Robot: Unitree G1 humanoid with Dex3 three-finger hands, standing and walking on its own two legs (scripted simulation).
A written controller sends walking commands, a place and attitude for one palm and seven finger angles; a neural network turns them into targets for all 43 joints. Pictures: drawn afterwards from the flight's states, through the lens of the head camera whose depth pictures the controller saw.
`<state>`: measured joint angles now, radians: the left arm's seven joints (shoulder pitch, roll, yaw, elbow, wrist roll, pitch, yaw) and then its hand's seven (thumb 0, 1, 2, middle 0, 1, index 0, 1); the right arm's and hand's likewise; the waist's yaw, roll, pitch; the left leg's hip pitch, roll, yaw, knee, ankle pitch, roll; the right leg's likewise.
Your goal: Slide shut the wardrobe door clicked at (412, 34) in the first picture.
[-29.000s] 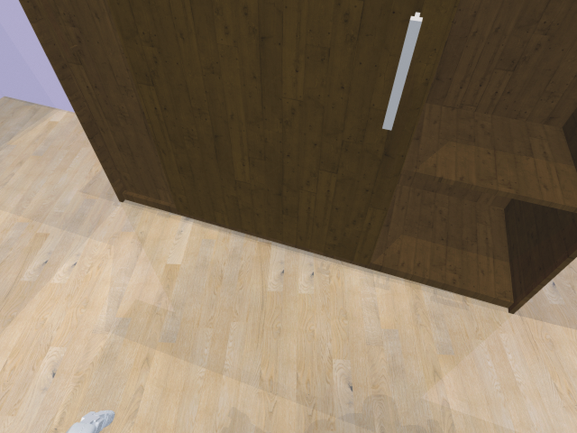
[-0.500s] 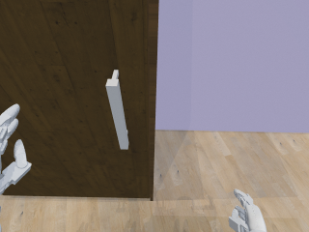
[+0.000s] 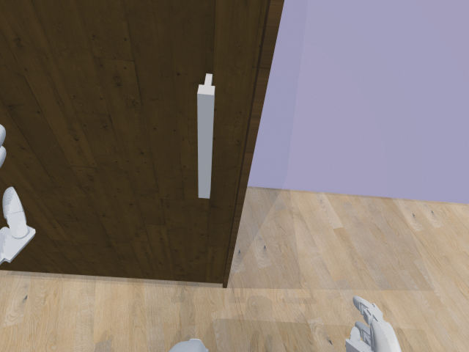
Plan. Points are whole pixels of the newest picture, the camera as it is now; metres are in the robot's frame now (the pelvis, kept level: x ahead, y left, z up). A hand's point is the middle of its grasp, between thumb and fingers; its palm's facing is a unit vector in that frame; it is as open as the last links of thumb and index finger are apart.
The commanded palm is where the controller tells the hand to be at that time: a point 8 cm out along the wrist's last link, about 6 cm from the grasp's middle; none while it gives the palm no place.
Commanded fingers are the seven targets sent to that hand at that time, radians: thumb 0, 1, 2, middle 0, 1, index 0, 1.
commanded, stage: step back with the hand held close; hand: left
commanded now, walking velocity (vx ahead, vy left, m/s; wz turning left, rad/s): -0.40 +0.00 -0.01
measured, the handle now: (206, 143) +0.45 +0.10 +0.11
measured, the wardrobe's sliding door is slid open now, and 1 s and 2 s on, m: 0.00 0.00 0.00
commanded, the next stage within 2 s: stop stepping back and stand still in 0.56 s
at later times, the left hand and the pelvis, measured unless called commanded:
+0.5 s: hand out of the picture +0.17 +0.27 +0.19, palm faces +0.32 -0.86 -0.40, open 7.4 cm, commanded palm +0.09 +0.31 +0.20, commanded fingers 0.00 0.90 0.90 -0.20 -0.30 -0.20 -0.30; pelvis -0.07 +0.02 +0.01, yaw -4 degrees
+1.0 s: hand out of the picture +0.04 +0.31 +0.18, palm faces +0.40 -0.82 -0.40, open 7.4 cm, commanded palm -0.03 +0.35 +0.20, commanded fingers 0.00 0.90 0.90 -0.20 -0.30 -0.20 -0.30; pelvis -0.18 +0.05 +0.01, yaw -1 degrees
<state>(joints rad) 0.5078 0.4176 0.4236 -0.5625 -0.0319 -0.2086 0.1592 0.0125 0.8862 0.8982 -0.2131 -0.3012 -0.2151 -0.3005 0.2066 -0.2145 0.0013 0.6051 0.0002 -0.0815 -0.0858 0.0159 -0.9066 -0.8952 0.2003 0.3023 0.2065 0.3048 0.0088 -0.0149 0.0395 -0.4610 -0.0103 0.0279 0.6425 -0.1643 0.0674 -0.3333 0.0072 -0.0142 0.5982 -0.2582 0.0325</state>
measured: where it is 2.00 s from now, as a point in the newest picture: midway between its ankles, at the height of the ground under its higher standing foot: outside the picture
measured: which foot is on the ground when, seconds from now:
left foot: down 0.00-0.68, up 0.70-0.86, down 0.88-1.00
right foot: down 0.00-0.00, up 0.02-0.28, down 0.30-0.42, up 0.44-0.66, down 0.68-1.00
